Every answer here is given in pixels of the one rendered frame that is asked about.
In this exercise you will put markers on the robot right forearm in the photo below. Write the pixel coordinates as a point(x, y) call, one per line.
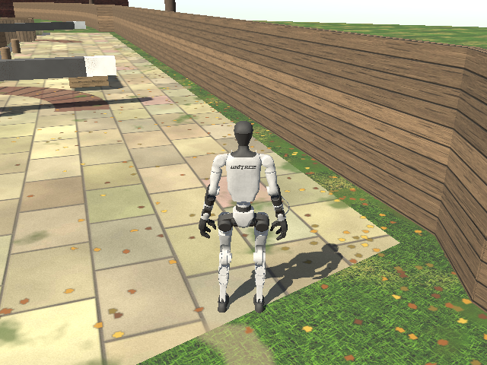
point(278, 206)

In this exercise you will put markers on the left robot upper arm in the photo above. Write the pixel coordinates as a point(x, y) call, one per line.
point(218, 162)

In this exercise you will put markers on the right robot thigh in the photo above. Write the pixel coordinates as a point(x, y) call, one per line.
point(261, 228)

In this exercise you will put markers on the left robot hand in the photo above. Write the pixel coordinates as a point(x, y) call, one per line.
point(203, 228)

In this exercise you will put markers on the right robot hand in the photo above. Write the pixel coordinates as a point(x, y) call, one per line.
point(283, 229)

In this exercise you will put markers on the robot torso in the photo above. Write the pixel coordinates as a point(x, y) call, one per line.
point(243, 177)

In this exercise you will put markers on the robot left forearm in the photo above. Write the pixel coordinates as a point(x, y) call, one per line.
point(208, 205)

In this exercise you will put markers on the right robot upper arm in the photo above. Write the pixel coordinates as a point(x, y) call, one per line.
point(268, 162)

